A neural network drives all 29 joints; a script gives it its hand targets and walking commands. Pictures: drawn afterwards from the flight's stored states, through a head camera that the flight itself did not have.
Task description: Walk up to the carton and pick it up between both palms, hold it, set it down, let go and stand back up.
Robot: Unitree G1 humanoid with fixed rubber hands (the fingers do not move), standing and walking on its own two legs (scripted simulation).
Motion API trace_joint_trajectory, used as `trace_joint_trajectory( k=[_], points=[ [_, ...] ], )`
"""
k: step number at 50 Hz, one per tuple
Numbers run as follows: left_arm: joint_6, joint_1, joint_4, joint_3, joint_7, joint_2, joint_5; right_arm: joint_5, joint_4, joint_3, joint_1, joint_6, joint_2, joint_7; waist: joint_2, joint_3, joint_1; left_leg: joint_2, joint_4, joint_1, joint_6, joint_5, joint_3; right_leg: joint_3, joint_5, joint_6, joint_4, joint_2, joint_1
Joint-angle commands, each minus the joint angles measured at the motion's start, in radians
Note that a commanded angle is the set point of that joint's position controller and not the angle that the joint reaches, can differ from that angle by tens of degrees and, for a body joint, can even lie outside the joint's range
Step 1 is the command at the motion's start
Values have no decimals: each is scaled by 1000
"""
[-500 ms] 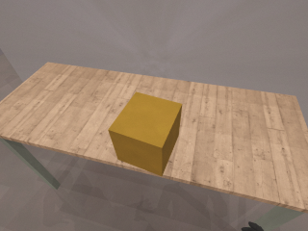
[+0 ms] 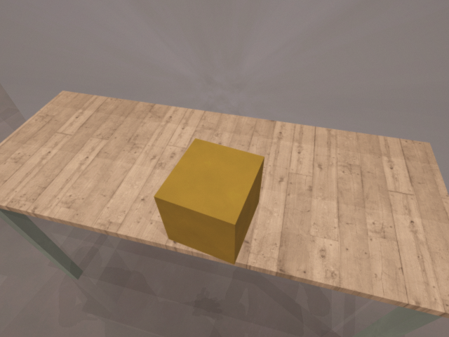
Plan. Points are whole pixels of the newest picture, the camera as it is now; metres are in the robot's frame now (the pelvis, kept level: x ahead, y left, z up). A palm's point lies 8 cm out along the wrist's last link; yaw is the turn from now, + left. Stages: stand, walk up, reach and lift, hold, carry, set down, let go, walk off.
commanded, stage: walk up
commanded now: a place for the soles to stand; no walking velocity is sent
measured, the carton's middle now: (214, 199) +0.40 +0.04 -0.01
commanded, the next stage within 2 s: none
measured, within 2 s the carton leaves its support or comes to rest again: neither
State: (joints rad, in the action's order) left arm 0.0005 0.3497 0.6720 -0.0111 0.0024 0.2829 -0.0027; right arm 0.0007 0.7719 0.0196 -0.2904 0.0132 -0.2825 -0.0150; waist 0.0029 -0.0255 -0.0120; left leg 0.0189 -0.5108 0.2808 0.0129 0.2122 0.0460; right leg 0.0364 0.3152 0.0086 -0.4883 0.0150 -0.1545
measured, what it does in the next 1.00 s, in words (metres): steps to the left, turning right: left foot, then right foot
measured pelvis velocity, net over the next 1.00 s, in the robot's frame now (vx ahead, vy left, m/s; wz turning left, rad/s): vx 0.01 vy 0.23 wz -0.43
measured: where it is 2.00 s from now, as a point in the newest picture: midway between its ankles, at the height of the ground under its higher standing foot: outside the picture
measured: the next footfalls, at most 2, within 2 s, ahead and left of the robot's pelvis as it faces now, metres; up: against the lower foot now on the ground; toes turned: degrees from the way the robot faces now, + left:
left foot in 0.48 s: +0.14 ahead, +0.32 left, +0.00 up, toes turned -23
right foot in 0.82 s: +0.02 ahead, +0.11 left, +0.00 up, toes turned -36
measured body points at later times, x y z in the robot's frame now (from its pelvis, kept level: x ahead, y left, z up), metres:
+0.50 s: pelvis +0.00 +0.13 -0.03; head +0.06 +0.11 +0.42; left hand +0.03 +0.44 -0.13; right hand +0.16 -0.15 -0.12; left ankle +0.09 +0.27 -0.74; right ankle -0.03 -0.12 -0.73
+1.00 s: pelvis +0.01 +0.23 +0.00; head +0.02 +0.21 +0.45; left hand +0.18 +0.45 -0.10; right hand -0.05 -0.04 -0.13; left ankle +0.10 +0.33 -0.71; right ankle -0.03 +0.12 -0.74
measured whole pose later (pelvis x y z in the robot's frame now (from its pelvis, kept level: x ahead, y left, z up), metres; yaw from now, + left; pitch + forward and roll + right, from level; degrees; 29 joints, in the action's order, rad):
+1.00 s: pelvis +0.01 +0.23 +0.00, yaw -24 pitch -1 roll +0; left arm 0.01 0.40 0.63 0.04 -0.03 0.25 -0.04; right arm -0.02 0.73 -0.02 -0.34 0.05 -0.31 -0.03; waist 0.05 -0.05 0.01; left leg 0.07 -0.78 0.41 -0.01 0.41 0.06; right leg -0.08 0.27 -0.02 -0.54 -0.05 -0.25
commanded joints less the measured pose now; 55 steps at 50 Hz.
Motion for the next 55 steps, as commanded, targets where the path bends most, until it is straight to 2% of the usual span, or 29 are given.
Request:
trace_joint_trajectory(
  k=[1, 6, 7, 8, 9, 10, 12, 14, 19, 21, 22, 23, 24, 25, 26, 27, 30, 32, 36, 40, 41, 42, 43, 44, 48, 52, 53, 54, 55],
  points=[
    [22, 27, -69, 42, -6, 127, 0, 1, -68, -40, -10, -20, -131, 7, 5, 14, 1, 90, 69, -66, 42, -137, -123, -93, -107, -39, 91, 94, -77],
    [22, 33, -59, 42, -6, 125, -1, 1, -67, -41, -7, -20, -131, 8, 5, 10, 2, 89, 78, -64, 42, -114, -126, -91, -89, -37, 95, 92, -80],
    [36, 270, -15, 96, -49, 176, -46, -112, -179, -72, 174, 10, -222, -21, 100, -51, 68, 37, -166, 67, 45, 56, 11, -324, -57, -117, 131, 201, -29],
    [32, 281, 9, 115, -74, 244, -56, -119, -213, -69, 219, 26, -161, -28, -14, -109, 79, -5, -273, 302, 8, 213, 14, -480, -117, -185, 175, 320, 76],
    [27, 238, -7, 132, -97, 281, -69, -117, -208, -48, 153, 43, -106, -34, -85, -114, 53, 64, -410, 451, -8, 289, -42, -581, -179, -286, 171, 443, 156],
    [25, 221, -22, 140, -112, 264, -73, -107, -210, -42, 141, 54, -99, -36, -71, -101, 42, 86, -496, 494, -19, 280, -67, -582, -288, -312, 144, 454, 180],
    [37, 232, -15, 127, -115, 202, -78, -104, -230, -51, 184, 53, -112, -35, -24, -60, 34, 110, -515, 465, -34, 222, -114, -459, -464, -251, 88, 356, 187],
    [42, 207, -14, 132, -109, 195, -74, -99, -240, -47, 192, 59, -81, -41, -74, -32, 34, 99, -495, 397, -50, 156, -93, -346, -512, -201, 74, 267, 151],
    [42, 148, -46, 144, -95, 226, -71, -66, -268, -70, 249, 63, -75, -57, -180, -22, 33, 87, -360, 181, -15, 106, -52, -301, -483, -198, 35, 234, -56],
    [37, 114, -63, 151, -89, 246, -71, -59, -254, -83, 196, 58, -90, -57, -199, 0, 3, 72, -266, 56, 8, 87, -36, -297, -386, -167, -2, 222, -131],
    [32, 86, -74, 147, -86, 239, -68, -53, -235, -91, 140, 53, -100, -57, -177, 13, -35, 48, -165, -57, 24, 36, -18, -266, -323, -132, -44, 184, -194],
    [25, 78, -81, 130, -85, 201, -58, -51, -199, -108, 50, 45, -131, -54, -61, 49, -89, 21, -50, -242, 41, -47, 7, -196, -216, -84, -163, 107, -296],
    [21, 146, -87, 100, -84, 119, -48, -58, -174, -130, -31, 34, -199, -48, 151, 127, -126, 76, 16, -407, 75, -65, -57, -114, 8, -38, -369, 7, -396],
    [11, 164, -115, 85, -88, 51, -50, -63, -188, -133, -52, 28, -249, -36, 303, 119, -131, 311, 100, -381, 163, -49, -361, -82, 408, 5, -563, -63, -512],
    [-5, 125, -123, 102, -112, 79, -35, -35, -208, -143, 22, 33, -286, -22, 288, 99, -139, 405, 187, -196, 285, 38, -492, -110, 449, -1, -737, -52, -485],
    [-12, 82, -121, 112, -115, 107, -25, -21, -211, -136, 80, 38, -250, -16, 224, 0, -126, 375, 211, -58, 312, 58, -432, -140, 389, -7, -804, -23, -458],
    [-13, 197, -40, 138, -91, 134, -4, -54, -215, -105, 208, 52, -146, -7, 140, -15, -9, 225, 119, 66, 231, 56, -134, -102, 213, -1, -740, -6, -288],
    [-9, 199, -56, 130, -71, 109, -11, -41, -207, -98, 216, 47, -123, -5, 158, -8, 10, 241, 144, 94, 223, 183, -159, -63, 175, 7, -642, -9, -241],
    [-4, 76, -131, 117, -38, 89, -26, -25, -155, -92, 91, 32, -144, 15, 110, -48, -17, 337, 187, 53, 218, 276, -255, -80, 193, -1, -364, -1, -233],
    [15, 161, -126, 124, -18, 84, -21, -15, -140, -77, 73, 30, -170, 13, 48, -13, 60, 302, 148, 193, 102, 375, -126, -79, -6, -59, -3, -32, 54],
    [20, 164, -124, 131, -17, 112, -28, -11, -143, -64, 31, 26, -136, 7, -37, 1, 62, 256, 69, 267, 48, 431, -51, -215, 79, -96, 75, 38, 108],
    [25, 156, -130, 145, -20, 169, -41, -8, -162, -49, -6, 21, -84, -1, -177, 3, 57, 134, -143, 335, -26, 362, 69, -540, 320, -178, 181, 218, 81],
    [21, 130, -126, 147, -31, 203, -29, -24, -159, -63, 20, 31, -111, 1, -137, -57, 61, 89, -294, 280, -29, 373, 19, -652, 459, -265, 232, 305, -100],
    [27, 89, -126, 132, -41, 164, -32, -29, -155, -69, 36, 38, -130, -3, -69, -111, 50, 93, -349, 273, -26, 325, -37, -624, 397, -262, 236, 287, -153],
    [38, 4, -133, 105, -40, 135, -42, -24, -132, -62, -48, 7, -102, -9, -108, -17, 19, 60, -263, 186, -32, 190, -21, -344, -77, -179, 136, 148, -78],
    [11, -30, -112, 94, -13, 150, -12, -16, -160, -69, -75, -21, -93, -1, -117, 48, -2, 3, 12, -100, -22, -15, 41, -236, -134, -118, 2, 86, -208],
    [6, -18, -109, 83, -7, 131, -4, -26, -169, -76, -95, -27, -117, 6, -61, 54, -8, 42, 41, -158, -6, -27, -18, -227, -69, -85, -43, 68, -268],
    [3, 44, -96, 64, -2, 70, 4, -47, -159, -86, -124, -32, -169, 17, 79, 78, -5, 161, 110, -213, 29, 77, -188, -197, 29, -52, -173, 4, -320],
    [-8, 94, -92, 57, -3, 44, -3, -38, -176, -103, -93, -29, -236, 27, 140, 35, 19, 309, 234, -87, 108, 377, -402, -118, 178, -11, -239, -60, -326]
  ],
)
